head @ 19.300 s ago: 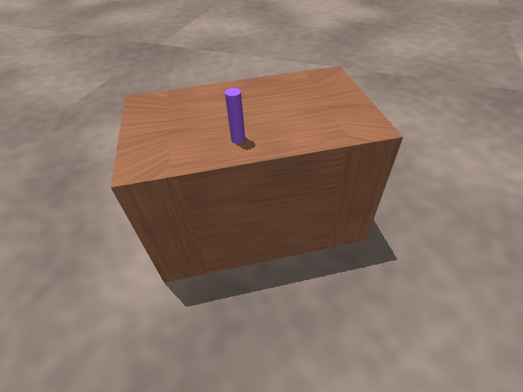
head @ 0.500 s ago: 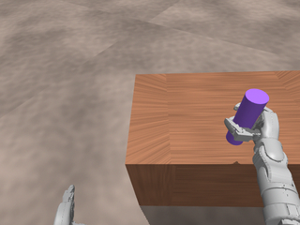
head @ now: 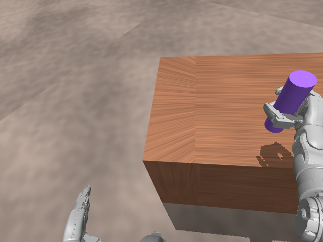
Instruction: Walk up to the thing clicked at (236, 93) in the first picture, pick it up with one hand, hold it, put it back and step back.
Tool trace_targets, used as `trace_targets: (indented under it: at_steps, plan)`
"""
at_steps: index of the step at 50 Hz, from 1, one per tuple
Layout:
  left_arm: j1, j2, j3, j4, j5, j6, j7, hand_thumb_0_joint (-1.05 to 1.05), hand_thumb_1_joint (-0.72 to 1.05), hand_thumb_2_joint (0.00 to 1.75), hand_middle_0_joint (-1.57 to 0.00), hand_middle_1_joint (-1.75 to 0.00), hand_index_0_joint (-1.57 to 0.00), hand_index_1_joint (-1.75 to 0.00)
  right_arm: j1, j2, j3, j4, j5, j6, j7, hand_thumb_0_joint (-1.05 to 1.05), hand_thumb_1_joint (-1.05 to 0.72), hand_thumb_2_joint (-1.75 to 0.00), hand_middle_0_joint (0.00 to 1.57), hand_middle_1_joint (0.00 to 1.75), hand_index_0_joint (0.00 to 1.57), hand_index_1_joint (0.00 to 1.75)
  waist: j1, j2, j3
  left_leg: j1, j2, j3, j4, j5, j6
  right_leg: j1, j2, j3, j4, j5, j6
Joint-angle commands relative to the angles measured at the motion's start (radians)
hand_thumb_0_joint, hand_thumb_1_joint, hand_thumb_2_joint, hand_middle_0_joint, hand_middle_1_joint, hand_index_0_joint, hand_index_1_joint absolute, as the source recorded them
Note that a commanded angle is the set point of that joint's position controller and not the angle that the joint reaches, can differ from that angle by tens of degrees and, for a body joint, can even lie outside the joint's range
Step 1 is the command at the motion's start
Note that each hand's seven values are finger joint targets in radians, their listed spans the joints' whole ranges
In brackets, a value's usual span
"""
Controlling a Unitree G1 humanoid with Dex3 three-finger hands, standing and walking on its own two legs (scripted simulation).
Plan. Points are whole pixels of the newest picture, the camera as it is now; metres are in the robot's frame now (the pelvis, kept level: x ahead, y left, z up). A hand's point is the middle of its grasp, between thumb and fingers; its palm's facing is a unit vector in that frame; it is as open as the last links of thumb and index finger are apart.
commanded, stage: crouch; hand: right
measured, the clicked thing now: (286, 105) +0.45 -0.22 +0.07
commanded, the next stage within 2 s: lower in 0.38 s
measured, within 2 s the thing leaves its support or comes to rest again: rests again in 1.42 s
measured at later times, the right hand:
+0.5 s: hand (280, 106) +0.48 -0.23 +0.03, palm faces +0.22 +0.97 +0.03, open 7.3 cm
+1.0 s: hand (272, 116) +0.49 -0.23 -0.02, palm faces +0.24 +0.97 +0.03, open 7.3 cm
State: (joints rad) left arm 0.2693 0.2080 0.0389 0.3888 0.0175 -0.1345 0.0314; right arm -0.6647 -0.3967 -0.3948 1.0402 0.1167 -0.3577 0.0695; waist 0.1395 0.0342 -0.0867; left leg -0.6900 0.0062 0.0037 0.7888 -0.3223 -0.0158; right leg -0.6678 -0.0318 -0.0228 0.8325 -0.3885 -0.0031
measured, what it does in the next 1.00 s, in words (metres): lowers itself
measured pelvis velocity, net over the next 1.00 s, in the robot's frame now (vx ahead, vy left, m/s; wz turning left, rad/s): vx -0.01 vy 0.00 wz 0.00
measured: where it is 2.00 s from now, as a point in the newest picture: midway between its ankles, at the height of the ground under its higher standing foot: outside the picture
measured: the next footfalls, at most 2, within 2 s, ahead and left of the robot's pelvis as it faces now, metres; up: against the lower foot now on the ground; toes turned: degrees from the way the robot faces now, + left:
none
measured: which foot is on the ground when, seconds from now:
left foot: down 0.00-1.00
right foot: down 0.00-1.00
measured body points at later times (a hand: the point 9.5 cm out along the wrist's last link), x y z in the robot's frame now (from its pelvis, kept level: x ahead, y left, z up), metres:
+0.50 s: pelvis +0.00 -0.01 -0.02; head +0.10 -0.04 +0.42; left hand +0.15 +0.26 -0.04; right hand +0.46 -0.28 +0.04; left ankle +0.03 +0.13 -0.70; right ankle +0.01 -0.12 -0.70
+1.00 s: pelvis -0.01 +0.00 -0.05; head +0.12 -0.04 +0.38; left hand +0.15 +0.27 -0.05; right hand +0.47 -0.28 -0.02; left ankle +0.03 +0.13 -0.70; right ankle +0.01 -0.12 -0.70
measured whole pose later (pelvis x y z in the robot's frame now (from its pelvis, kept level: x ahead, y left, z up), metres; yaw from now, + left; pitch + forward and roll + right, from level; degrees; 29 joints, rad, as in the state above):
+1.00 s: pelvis -0.01 +0.00 -0.05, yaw +0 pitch +22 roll +3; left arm 0.36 0.25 0.03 0.06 0.07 -0.07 -0.01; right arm -0.78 -0.53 -0.53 1.20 0.04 -0.46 0.09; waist 0.24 0.02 -0.14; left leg -1.04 -0.01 0.04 1.08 -0.43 -0.01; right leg -1.04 -0.05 0.03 1.17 -0.52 0.01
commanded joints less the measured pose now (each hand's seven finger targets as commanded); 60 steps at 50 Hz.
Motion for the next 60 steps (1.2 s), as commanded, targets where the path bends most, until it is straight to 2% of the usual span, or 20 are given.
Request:
trace_targets:
  at_steps: [1,4,5,8,11,14,18,20,25,28,30,32,39,41,45,47,51,55,57,60]
  plan:
    - [0.015,0.179,0.093,-0.198,-0.001,-0.050,0.011,0.00,-0.55,0.05,-0.06,-0.06,-0.06,-0.06,-0.473,-0.243,-0.019,-0.221,0.004,-0.091,0.010,0.00,-0.41,-1.30,1.31,1.40,1.34,1.40,0.009,-0.147,-0.456,0.107,-0.025,0.010,-0.040,0.242,0.020,0.253,0.013,0.037,-0.050,0.311,-0.004]
    - [0.008,0.204,0.112,-0.233,0.004,-0.049,0.009,0.00,-0.55,0.05,-0.06,-0.06,-0.06,-0.06,-0.468,-0.249,-0.031,-0.184,0.000,-0.094,0.006,0.00,-0.41,-1.29,1.30,1.39,1.33,1.39,0.018,-0.136,-0.428,0.053,-0.032,0.024,-0.020,0.211,0.024,0.226,0.002,0.054,-0.035,0.328,0.003]
    - [0.040,0.158,0.073,-0.190,0.008,-0.045,0.003,0.00,-0.55,0.06,-0.06,-0.06,-0.06,-0.06,-0.487,-0.224,-0.011,-0.195,-0.003,-0.096,0.007,0.00,-0.41,-1.29,1.30,1.39,1.33,1.39,-0.001,-0.164,-0.412,0.042,-0.031,0.020,-0.015,0.191,0.027,0.202,0.004,0.050,-0.034,0.295,0.004]
    - [0.011,0.158,0.070,-0.252,0.008,-0.049,0.000,0.00,-0.55,0.05,-0.06,-0.06,-0.06,-0.05,-0.491,-0.225,-0.010,-0.168,-0.011,-0.100,0.007,0.00,-0.40,-1.29,1.30,1.39,1.32,1.39,0.009,-0.137,-0.454,0.077,-0.027,0.015,0.000,0.205,0.025,0.155,0.012,0.043,-0.015,0.248,-0.002]
    - [0.042,0.205,0.110,-0.279,0.011,-0.042,0.002,0.00,-0.55,0.05,-0.06,-0.05,-0.06,-0.05,-0.541,-0.300,-0.051,-0.251,-0.015,-0.110,0.000,0.00,-0.39,-1.28,1.29,1.38,1.32,1.38,-0.001,-0.200,-0.567,0.108,-0.028,0.014,0.028,0.274,0.024,0.219,0.011,0.046,0.011,0.363,0.004]
    - [0.095,0.187,0.104,-0.252,0.009,-0.031,-0.006,0.00,-0.55,0.05,-0.06,-0.06,-0.06,-0.05,-0.449,-0.238,-0.035,-0.114,-0.014,-0.092,0.000,0.00,-0.43,-1.31,1.32,1.41,1.34,1.41,0.022,-0.167,-0.447,0.031,-0.037,0.026,0.030,0.238,0.025,0.179,0.004,0.053,0.020,0.366,0.004]
    - [0.050,0.172,0.079,-0.322,0.015,-0.031,-0.014,0.00,-0.55,0.06,-0.05,-0.05,-0.05,-0.05,-0.478,-0.251,-0.050,-0.131,-0.024,-0.106,-0.003,0.00,-0.44,-1.31,1.33,1.42,1.36,1.42,0.023,-0.157,-0.458,0.007,-0.038,0.030,0.050,0.226,0.029,0.156,-0.005,0.062,0.035,0.368,0.007]
    - [0.072,0.189,0.104,-0.327,0.014,-0.025,-0.014,0.00,-0.56,0.06,-0.05,-0.05,-0.05,-0.05,-0.541,-0.289,-0.062,-0.188,-0.030,-0.114,-0.005,0.00,-0.44,-1.33,1.34,1.43,1.37,1.43,0.019,-0.182,-0.508,0.019,-0.039,0.029,0.066,0.247,0.029,0.179,-0.004,0.063,0.044,0.400,0.009]
    - [0.059,0.230,0.137,-0.382,0.014,-0.021,-0.013,0.00,-0.56,0.06,-0.05,-0.05,-0.05,-0.05,-0.511,-0.312,-0.079,-0.155,-0.035,-0.113,0.002,0.00,-0.47,-1.35,1.36,1.46,1.39,1.46,0.039,-0.176,-0.492,-0.024,-0.040,0.033,0.073,0.201,0.029,0.164,-0.008,0.070,0.049,0.337,0.009]
    - [0.094,0.187,0.108,-0.341,0.018,-0.016,-0.021,0.00,-0.56,0.07,-0.05,-0.05,-0.05,-0.05,-0.502,-0.264,-0.064,-0.076,-0.033,-0.114,0.014,0.00,-0.46,-1.37,1.38,1.48,1.41,1.48,0.051,-0.173,-0.436,-0.066,-0.041,0.035,0.093,0.194,0.030,0.108,-0.007,0.070,0.076,0.336,0.007]
    - [0.066,0.163,0.068,-0.381,0.021,-0.017,-0.024,0.00,-0.57,0.07,-0.05,-0.05,-0.04,-0.05,-0.495,-0.273,-0.074,-0.060,-0.039,-0.124,0.018,0.00,-0.46,-1.37,1.38,1.48,1.40,1.48,0.048,-0.122,-0.436,-0.024,-0.036,0.027,0.101,0.201,0.027,0.013,0.004,0.059,0.093,0.249,-0.006]
    - [0.067,0.177,0.080,-0.405,0.027,-0.015,-0.020,0.00,-0.56,0.06,-0.05,-0.04,-0.04,-0.05,-0.537,-0.323,-0.102,-0.063,-0.047,-0.140,0.023,0.00,-0.43,-1.37,1.37,1.48,1.40,1.48,0.060,-0.136,-0.460,-0.042,-0.033,0.020,0.116,0.181,0.028,-0.007,0.004,0.058,0.109,0.212,-0.008]
    - [0.101,0.213,0.106,-0.507,0.031,-0.004,-0.016,0.00,-0.56,0.06,-0.05,-0.05,-0.05,-0.05,-0.565,-0.418,-0.147,-0.124,-0.060,-0.170,0.033,0.00,-0.45,-1.36,1.37,1.47,1.40,1.47,0.071,-0.193,-0.599,-0.012,-0.033,0.012,0.153,0.203,0.024,-0.004,0.012,0.053,0.166,0.217,-0.009]
    - [0.126,0.194,0.089,-0.469,0.035,0.003,-0.020,0.00,-0.56,0.06,-0.05,-0.05,-0.05,-0.05,-0.544,-0.372,-0.130,-0.091,-0.050,-0.171,0.036,0.00,-0.44,-1.36,1.38,1.48,1.41,1.48,0.076,-0.215,-0.553,-0.056,-0.037,0.020,0.166,0.189,0.029,-0.021,0.010,0.057,0.172,0.216,-0.003]
    - [0.110,0.204,0.096,-0.507,0.043,0.005,-0.020,0.00,-0.56,0.07,-0.05,-0.05,-0.04,-0.05,-0.551,-0.407,-0.150,-0.104,-0.062,-0.183,0.026,0.00,-0.44,-1.37,1.39,1.49,1.42,1.49,0.078,-0.250,-0.597,-0.070,-0.038,0.023,0.193,0.220,0.031,-0.011,0.007,0.060,0.202,0.273,0.000]
    - [0.121,0.187,0.080,-0.477,0.048,0.011,-0.023,0.00,-0.56,0.06,-0.05,-0.04,-0.04,-0.05,-0.521,-0.375,-0.140,-0.042,-0.066,-0.182,0.028,0.00,-0.42,-1.36,1.37,1.48,1.40,1.48,0.087,-0.242,-0.522,-0.110,-0.039,0.024,0.200,0.201,0.033,-0.061,0.006,0.059,0.213,0.248,-0.002]
    - [0.103,0.187,0.066,-0.528,0.052,0.011,-0.024,0.00,-0.56,0.06,-0.05,-0.04,-0.04,-0.05,-0.535,-0.385,-0.138,-0.061,-0.076,-0.195,0.029,0.00,-0.43,-1.34,1.35,1.45,1.38,1.45,0.093,-0.239,-0.544,-0.124,-0.041,0.025,0.208,0.157,0.034,-0.080,0.002,0.063,0.213,0.186,-0.003]
    - [0.168,0.211,0.100,-0.530,0.051,0.025,-0.025,0.00,-0.55,0.06,-0.05,-0.04,-0.05,-0.05,-0.507,-0.428,-0.167,-0.048,-0.076,-0.197,0.030,0.00,-0.42,-1.33,1.35,1.44,1.37,1.44,0.105,-0.247,-0.551,-0.112,-0.041,0.025,0.219,0.183,0.031,-0.089,0.007,0.060,0.236,0.207,-0.007]
    - [0.150,0.200,0.090,-0.547,0.050,0.026,-0.029,0.00,-0.55,0.06,-0.05,-0.04,-0.05,-0.05,-0.487,-0.383,-0.149,-0.020,-0.068,-0.193,0.038,0.00,-0.42,-1.33,1.35,1.44,1.38,1.44,0.118,-0.219,-0.513,-0.121,-0.042,0.028,0.223,0.161,0.031,-0.139,0.006,0.063,0.237,0.168,-0.009]
    - [0.122,0.213,0.101,-0.603,0.048,0.023,-0.025,0.00,-0.55,0.06,-0.05,-0.04,-0.04,-0.05,-0.516,-0.406,-0.166,-0.080,-0.068,-0.202,0.033,0.00,-0.45,-1.32,1.35,1.44,1.38,1.44,0.116,-0.238,-0.601,-0.119,-0.042,0.028,0.235,0.168,0.031,-0.094,0.000,0.067,0.251,0.186,-0.007]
